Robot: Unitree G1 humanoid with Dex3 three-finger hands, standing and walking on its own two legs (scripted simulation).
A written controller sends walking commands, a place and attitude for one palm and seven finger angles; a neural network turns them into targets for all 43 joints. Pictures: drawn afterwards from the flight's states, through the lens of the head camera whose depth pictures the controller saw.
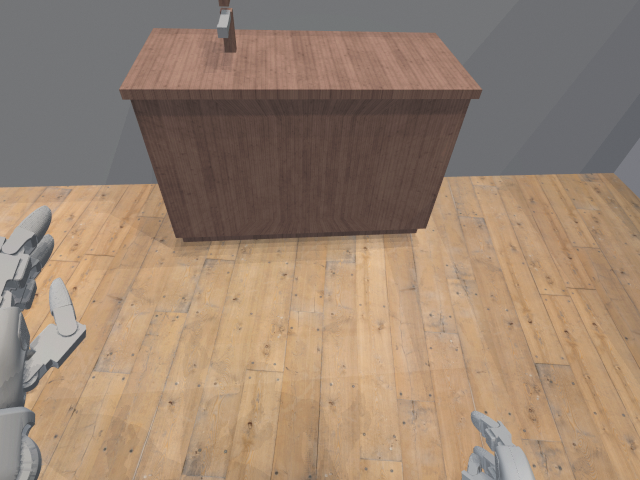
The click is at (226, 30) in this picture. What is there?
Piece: tap's lever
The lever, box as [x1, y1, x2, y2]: [217, 24, 228, 37]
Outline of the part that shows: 217,24 218,37 227,37 227,25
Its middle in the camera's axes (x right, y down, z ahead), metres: -0.28 -0.59 +1.10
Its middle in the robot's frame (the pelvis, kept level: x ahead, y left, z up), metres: +1.22 +0.35 +0.07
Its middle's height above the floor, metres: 0.84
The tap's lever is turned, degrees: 0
